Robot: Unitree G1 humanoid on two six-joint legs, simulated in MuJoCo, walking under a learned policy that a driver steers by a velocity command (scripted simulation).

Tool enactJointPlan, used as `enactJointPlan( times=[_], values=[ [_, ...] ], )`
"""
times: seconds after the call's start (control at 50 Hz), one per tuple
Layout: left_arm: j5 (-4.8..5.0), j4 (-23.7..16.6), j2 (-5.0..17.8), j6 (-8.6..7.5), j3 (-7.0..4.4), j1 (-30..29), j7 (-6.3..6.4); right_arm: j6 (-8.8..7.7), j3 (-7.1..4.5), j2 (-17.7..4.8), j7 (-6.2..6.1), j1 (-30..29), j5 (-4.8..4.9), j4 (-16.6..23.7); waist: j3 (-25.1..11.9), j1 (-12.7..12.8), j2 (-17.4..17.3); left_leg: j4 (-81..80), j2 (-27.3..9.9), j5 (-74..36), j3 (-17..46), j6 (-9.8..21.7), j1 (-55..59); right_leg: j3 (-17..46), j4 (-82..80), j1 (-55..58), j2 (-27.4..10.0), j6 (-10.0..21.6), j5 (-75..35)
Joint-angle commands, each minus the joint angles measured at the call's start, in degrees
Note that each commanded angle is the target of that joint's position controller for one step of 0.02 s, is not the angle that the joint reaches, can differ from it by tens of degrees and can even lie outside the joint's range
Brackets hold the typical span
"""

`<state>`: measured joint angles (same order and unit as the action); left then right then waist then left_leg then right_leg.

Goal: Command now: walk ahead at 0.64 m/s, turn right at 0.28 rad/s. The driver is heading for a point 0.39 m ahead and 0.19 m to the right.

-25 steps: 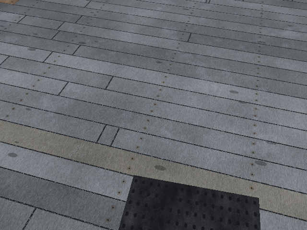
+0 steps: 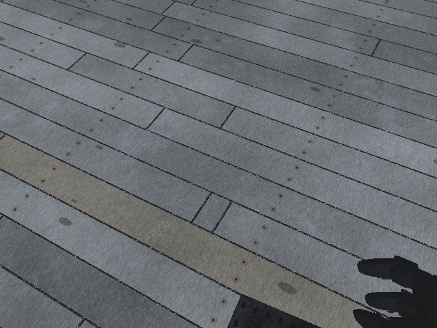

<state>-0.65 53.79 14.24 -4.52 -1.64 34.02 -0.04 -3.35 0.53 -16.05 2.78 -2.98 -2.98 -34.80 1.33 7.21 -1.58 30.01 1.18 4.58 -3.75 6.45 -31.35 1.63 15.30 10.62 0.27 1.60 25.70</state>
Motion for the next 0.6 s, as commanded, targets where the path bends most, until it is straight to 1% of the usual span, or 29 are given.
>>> enactJointPlan(
  times=[0.02,0.04,0.06,0.08,0.1,0.12,0.14,0.16,0.18,0.2,0.22,0.26,0.28,0.3,0.34,0.38,0.4,0.42,0.44,0.46,0.48,0.5,0.52,0.54,0.56,0.58,0.6],
  values=[
    [1.93,-6.1,5.3,-1.09,-0.69,-2.5,0.5,-1.75,-4.5,-13.2,-3.33,27.9,-2.9,-3.6,-20.9,-16.1,-1.6,0.4,-19.9,-11.8,20.6,5.0,55.3,-0.2,48.4,-34.4,-2.9,2.2,-28.3],
    [3.74,-6.2,5.6,-0.23,-0.93,2.5,1.26,-1.03,-5.25,-14.4,-2.91,28.2,-1.14,-3.3,-32.6,-13.9,-9.9,0.1,-33.2,-29.2,39.9,11.6,62.0,1.9,66.1,-42.9,3.3,1.7,7.6],
    [1.79,-6.8,11.0,0.65,-2.77,-5.6,1.72,-0.45,-4.63,-10.4,-2.87,25.4,0.68,-3.2,-25.4,-13.9,0.4,0.4,-27.4,-36.9,28.7,9.2,52.7,4.1,65.4,-44.6,-0.3,2.1,1.4],
    [1.83,-7.9,8.3,0.79,-2.33,-8.7,1.43,-0.71,-3.62,-7.1,-2.89,21.6,1.1,-3.9,-15.1,-11.6,-2.2,-2.1,-24.8,-40.5,20.1,7.3,44.4,3.0,61.5,-46.6,-1.9,1.9,-0.4],
    [1.24,-7.2,6.7,1.47,-2.24,-9.2,1.02,-0.79,-2.99,-4.3,-3.03,19.6,1.14,-4.5,-8.4,-9.9,-1.8,-5.9,-21.8,-37.3,14.9,4.6,36.9,2.0,57.5,-46.5,-3.5,1.5,-1.7],
    [0.04,-6.9,5.9,2.68,-2.47,-9.1,0.43,-0.9,-2.57,-3.1,-3.48,18.4,1.55,-4.8,-4.4,-8.2,-3.8,-8.7,-19.9,-35.6,11.2,3.4,30.4,1.5,55.5,-44.5,-4.0,0.6,-3.0],
    [-0.56,-6.6,4.7,3.99,-2.56,-7.4,-0.11,-0.95,-2.53,-3.0,-3.65,17.3,1.85,-5.1,-2.8,-6.2,-4.8,-10.9,-19.2,-34.2,7.8,3.0,24.9,0.5,54.7,-41.5,-3.9,-0.2,-3.5],
    [-0.63,-6.9,3.7,4.85,-2.66,-7.3,-0.5,-1.36,-2.62,-3.1,-3.6,16.6,2.08,-5.1,-2.6,-5.0,-4.8,-12.2,-19.0,-35.1,5.5,3.1,22.3,-0.3,53.8,-40.4,-3.5,-0.6,-4.6],
    [-0.57,-7.8,2.9,5.35,-2.69,-8.2,-0.86,-1.69,-2.86,-3.5,-3.66,15.4,2.26,-5.2,-2.3,-3.9,-5.3,-13.1,-18.8,-36.0,2.9,3.3,20.8,-1.1,52.8,-40.8,-3.3,-0.9,-6.5],
    [-0.64,-9.0,2.3,5.65,-2.64,-10.2,-1.17,-1.85,-3.03,-3.7,-3.79,14.0,2.46,-5.3,-1.5,-3.2,-6.0,-14.0,-18.6,-35.9,0.2,3.3,19.4,-1.7,50.7,-41.8,-3.7,-1.0,-9.1],
    [-0.75,-10.4,1.9,5.75,-2.48,-12.3,-1.49,-1.88,-3.02,-3.4,-3.95,12.6,2.54,-5.4,-0.7,-2.7,-6.6,-14.4,-17.7,-34.3,-2.6,3.0,18.1,-2.5,46.6,-42.2,-4.1,-1.0,-12.6],
    [-0.77,-12.1,1.2,5.6,-1.92,-15.6,-2.41,-1.81,-3.04,-2.8,-4.15,10.6,2.71,-5.5,-0.4,-2.6,-7.0,-13.7,-14.3,-28.8,-8.7,1.2,15.4,-4.9,34.8,-37.4,-3.6,-0.1,-22.9],
    [-0.73,-12.7,1.2,5.59,-1.82,-17.1,-2.93,-1.86,-3.32,-3.3,-4.25,11.0,2.75,-5.8,-0.9,-3.1,-6.8,-12.8,-14.0,-26.8,-10.0,0.6,15.7,-5.8,30.5,-35.2,-3.2,0.4,-26.9],
    [-0.85,-13.1,1.6,5.67,-1.86,-17.9,-3.38,-1.82,-3.7,-4.0,-4.34,11.6,2.86,-6.0,-1.4,-3.4,-5.9,-11.4,-14.6,-25.4,-10.5,0.0,16.9,-6.6,27.8,-33.8,-2.7,0.8,-28.8],
    [-1.28,-14.0,2.9,6.03,-2.26,-18.7,-3.74,-1.35,-4.54,-5.5,-4.38,12.9,3.36,-6.2,-2.0,-3.8,-4.0,-7.0,-16.8,-26.4,-10.6,-0.9,19.9,-8.4,25.4,-32.2,-1.7,2.2,-26.9],
    [-1.71,-14.7,4.9,6.27,-3.11,-17.7,-3.22,-0.36,-5.39,-7.1,-4.33,14.1,3.9,-6.1,-2.7,-3.5,-3.3,1.5,-18.1,-31.2,-10.8,-2.1,22.2,-9.8,23.9,-29.7,0.8,4.3,-20.4],
    [-1.86,-14.3,5.8,6.02,-3.67,-14.8,-2.68,0.46,-5.66,-7.6,-4.13,14.6,4.13,-6.0,-3.9,-2.4,-2.4,9.1,-18.1,-31.4,-11.0,-2.7,22.8,-10.1,21.9,-27.0,2.5,5.7,-18.0],
    [-2.33,-12.7,7.1,5.32,-4.47,-8.7,-1.71,1.28,-5.66,-7.5,-3.72,14.5,4.29,-5.7,-6.6,0.4,0.9,21.9,-16.4,-25.5,-11.5,-4.5,20.3,-8.4,17.0,-20.1,3.8,7.7,-19.9],
    [-2.03,-13.5,13.1,4.7,-5.74,-10.2,-0.53,1.74,-5.1,-5.1,-3.17,18.8,3.14,-5.0,-5.9,-2.2,12.8,38.5,-8.8,12.5,-12.1,-7.7,9.9,7.7,13.1,-15.0,-6.6,10.8,-49.2],
    [-0.07,-16.0,19.4,5.29,-7.17,-11.4,-0.81,3.4,-4.66,-3.3,-3.33,24.8,2.03,-2.6,-14.5,-5.9,16.6,54.6,1.6,38.8,-2.6,-10.7,-1.8,34.6,11.2,-6.2,-20.8,22.9,-66.7],
    [1.63,-18.2,18.3,5.8,-7.4,-13.2,-0.88,4.25,-4.21,-4.1,-4.04,24.5,0.63,-3.4,-19.1,-4.3,8.2,54.6,-1.6,35.4,5.6,-10.4,-3.4,36.0,5.2,-6.8,-22.5,24.4,-49.1],
    [0.88,-18.1,14.2,6.22,-6.21,-15.9,-0.26,4.54,-4.33,-5.0,-4.34,19.6,0.94,-3.1,-12.8,-4.1,4.2,52.3,-2.9,30.1,5.9,-9.6,-4.2,30.9,3.6,-13.0,-20.3,22.2,-34.4],
    [0.24,-17.4,10.5,6.5,-4.96,-18.3,0.23,4.56,-4.35,-4.8,-4.76,16.1,1.11,-3.0,-6.2,-5.4,2.2,47.0,-4.7,24.9,5.8,-8.9,-3.8,25.0,2.4,-19.8,-16.6,18.4,-28.9],
    [0.31,-17.1,8.5,6.39,-4.3,-20.1,0.55,4.91,-4.37,-4.8,-5.0,15.8,0.86,-3.0,-4.4,-6.7,3.8,42.1,-5.6,22.0,6.1,-8.4,-0.8,20.5,2.2,-23.9,-13.1,15.4,-29.2],
    [0.03,-17.1,7.2,6.23,-3.84,-21.3,0.63,5.66,-4.44,-5.0,-4.94,17.7,0.67,-4.1,-5.1,-7.6,4.5,40.5,-5.1,20.2,5.3,-8.0,3.3,16.9,2.0,-26.7,-11.2,13.8,-30.9],
    [-0.37,-16.9,7.2,5.89,-3.65,-21.2,0.43,6.21,-4.34,-4.5,-4.75,18.8,0.88,-4.9,-6.5,-7.8,4.0,39.4,-4.2,19.5,4.7,-7.7,5.8,15.3,2.3,-27.5,-10.3,13.0,-33.8],
    [-0.62,-16.6,7.6,5.58,-3.68,-21.0,0.17,6.42,-4.15,-3.7,-4.54,19.5,1.31,-5.3,-7.5,-8.0,3.2,37.6,-3.7,19.6,4.6,-7.5,6.7,14.4,2.4,-27.1,-9.9,12.6,-35.5]
  ],
)
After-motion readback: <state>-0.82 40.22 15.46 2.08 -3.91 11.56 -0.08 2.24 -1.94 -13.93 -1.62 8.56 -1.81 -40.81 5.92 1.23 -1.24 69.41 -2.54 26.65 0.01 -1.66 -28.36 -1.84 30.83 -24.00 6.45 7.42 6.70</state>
